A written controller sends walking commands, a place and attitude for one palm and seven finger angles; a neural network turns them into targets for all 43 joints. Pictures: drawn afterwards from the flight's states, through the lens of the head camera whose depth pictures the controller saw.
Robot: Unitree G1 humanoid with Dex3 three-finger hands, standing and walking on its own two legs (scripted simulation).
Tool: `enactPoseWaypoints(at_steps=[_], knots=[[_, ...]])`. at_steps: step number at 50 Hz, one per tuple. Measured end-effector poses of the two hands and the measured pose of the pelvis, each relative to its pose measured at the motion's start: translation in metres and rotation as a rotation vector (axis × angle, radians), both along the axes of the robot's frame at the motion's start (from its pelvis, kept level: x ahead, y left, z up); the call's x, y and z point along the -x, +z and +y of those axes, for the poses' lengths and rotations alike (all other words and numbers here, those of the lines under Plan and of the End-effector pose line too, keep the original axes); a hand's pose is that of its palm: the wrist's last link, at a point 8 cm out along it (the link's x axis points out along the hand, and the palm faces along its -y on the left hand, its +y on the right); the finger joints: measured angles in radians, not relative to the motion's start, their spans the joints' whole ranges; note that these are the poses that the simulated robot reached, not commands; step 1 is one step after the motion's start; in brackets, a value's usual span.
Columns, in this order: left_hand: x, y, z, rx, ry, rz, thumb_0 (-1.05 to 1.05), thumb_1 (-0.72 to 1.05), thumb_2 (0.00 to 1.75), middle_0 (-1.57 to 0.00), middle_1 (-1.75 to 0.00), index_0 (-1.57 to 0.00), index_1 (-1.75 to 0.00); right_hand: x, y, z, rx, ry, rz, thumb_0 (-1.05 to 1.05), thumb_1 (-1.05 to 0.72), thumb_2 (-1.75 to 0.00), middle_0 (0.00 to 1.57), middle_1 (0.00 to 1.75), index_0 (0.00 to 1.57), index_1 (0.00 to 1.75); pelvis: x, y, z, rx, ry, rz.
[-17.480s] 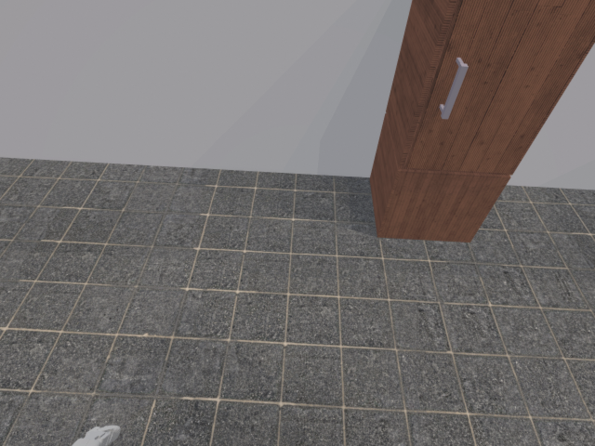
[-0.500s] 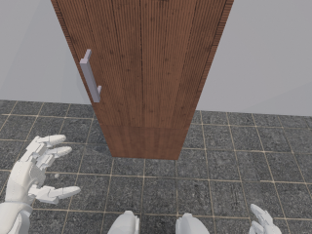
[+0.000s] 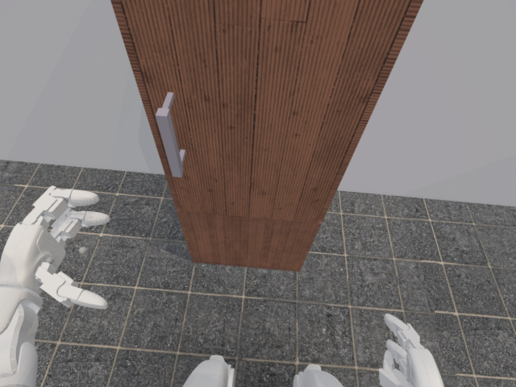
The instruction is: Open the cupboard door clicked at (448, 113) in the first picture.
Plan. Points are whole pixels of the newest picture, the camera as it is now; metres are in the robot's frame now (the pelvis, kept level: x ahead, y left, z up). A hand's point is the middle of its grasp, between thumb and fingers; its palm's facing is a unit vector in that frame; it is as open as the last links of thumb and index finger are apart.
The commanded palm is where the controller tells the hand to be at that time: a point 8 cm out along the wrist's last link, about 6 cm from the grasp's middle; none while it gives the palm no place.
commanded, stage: raise the hand with hooked fingers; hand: left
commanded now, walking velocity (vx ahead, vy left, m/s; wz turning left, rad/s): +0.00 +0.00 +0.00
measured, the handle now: (173, 138) +0.52 +0.20 +0.04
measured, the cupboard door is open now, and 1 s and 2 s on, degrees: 0 0 0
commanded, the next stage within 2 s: move the hooked fingers beside the handle in 0.56 s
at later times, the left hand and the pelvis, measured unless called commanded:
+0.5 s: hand (102, 243) +0.29 +0.25 +0.05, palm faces +0.01 -1.00 -0.04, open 14.0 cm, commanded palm +0.27 +0.30 +0.06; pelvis +0.00 -0.02 +0.00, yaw -1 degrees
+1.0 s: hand (107, 217) +0.33 +0.26 +0.05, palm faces -0.01 -1.00 -0.02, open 14.0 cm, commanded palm +0.31 +0.31 +0.06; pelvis +0.00 -0.02 +0.00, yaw -1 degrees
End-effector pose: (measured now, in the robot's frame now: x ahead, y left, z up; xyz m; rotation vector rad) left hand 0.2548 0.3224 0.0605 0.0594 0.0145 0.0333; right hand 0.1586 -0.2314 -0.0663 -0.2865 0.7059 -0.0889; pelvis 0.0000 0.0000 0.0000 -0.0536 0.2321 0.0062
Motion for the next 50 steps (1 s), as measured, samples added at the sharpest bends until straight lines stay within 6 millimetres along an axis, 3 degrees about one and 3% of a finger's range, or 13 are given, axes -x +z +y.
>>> enactPoseWaypoints(at_steps=[6, 15, 27, 37, 44, 50], knots=[[-0.017, 0.005, 0.007, 0.007, -0.015, 0.026, -0.01, -0.5, 0.3, -0.3, -1.2, -0.3, -1.2, 0.016, -0.003, -0.014, 0.012, -0.045, 0.055, 0.01, -0.9, -0.9, 0.2, 0.3, 0.21, 0.3, -0.003, 0.003, -0.002, -0.004, -0.005, 0.006], [-0.02, 0.0, -0.009, 0.023, -0.028, 0.03, -0.01, -0.5, 0.3, -0.3, -1.2, -0.3, -1.2, 0.028, 0.001, -0.034, 0.033, -0.082, 0.071, 0.01, -0.9, -0.9, 0.2, 0.3, 0.21, 0.3, -0.005, 0.005, -0.008, -0.014, -0.018, 0.012], [-0.015, -0.002, -0.02, 0.018, -0.019, 0.033, -0.01, -0.5, 0.3, -0.3, -1.2, -0.3, -1.2, 0.019, 0.0, -0.038, 0.013, -0.077, 0.05, 0.01, -0.9, -0.9, 0.2, 0.3, 0.21, 0.3, -0.003, 0.004, -0.018, -0.018, -0.014, 0.005], [-0.016, -0.003, -0.019, 0.026, -0.003, 0.036, -0.01, -0.5, 0.3, -0.3, -1.2, -0.3, -1.2, 0.011, -0.003, -0.037, 0.003, -0.058, 0.037, 0.01, -0.9, -0.9, 0.2, 0.3, 0.21, 0.3, -0.003, 0.002, -0.023, -0.019, -0.011, 0.007], [-0.036, -0.009, -0.008, 0.038, 0.009, 0.021, -0.01, -0.5, 0.3, -0.3, -1.2, -0.3, -1.2, 0.017, -0.009, -0.042, 0.034, -0.065, 0.072, 0.01, -0.9, -0.9, 0.2, 0.3, 0.21, 0.3, 0.0, -0.003, -0.023, -0.014, -0.009, 0.021], [-0.058, -0.006, -0.012, 0.041, -0.044, 0.014, -0.01, -0.5, 0.3, -0.3, -1.2, -0.3, -1.2, 0.03, -0.012, -0.045, 0.044, -0.101, 0.109, 0.01, -0.9, -0.9, 0.2, 0.3, 0.21, 0.3, -0.002, -0.003, -0.019, -0.012, -0.017, 0.035]])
